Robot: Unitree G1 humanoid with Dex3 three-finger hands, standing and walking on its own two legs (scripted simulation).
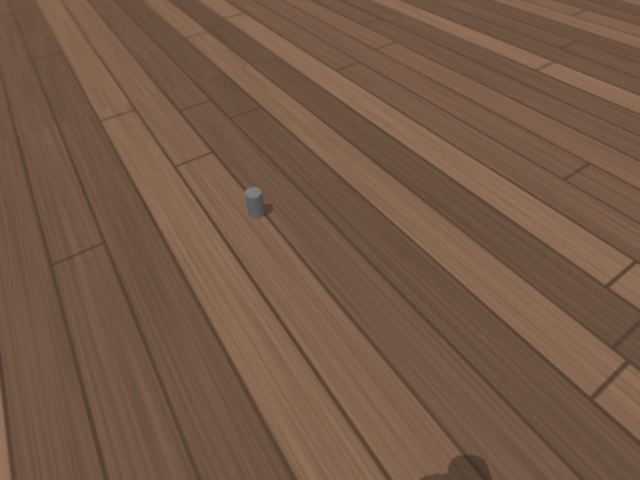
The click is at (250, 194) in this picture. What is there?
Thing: squat round
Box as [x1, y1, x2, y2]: [245, 187, 264, 218]
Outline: 251,187 245,191 247,206 250,216 258,218 264,214 260,189 256,187
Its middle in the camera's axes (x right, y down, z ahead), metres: -0.30 -0.14 +1.74
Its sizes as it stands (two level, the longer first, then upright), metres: 0.073 0.073 0.126
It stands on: the floor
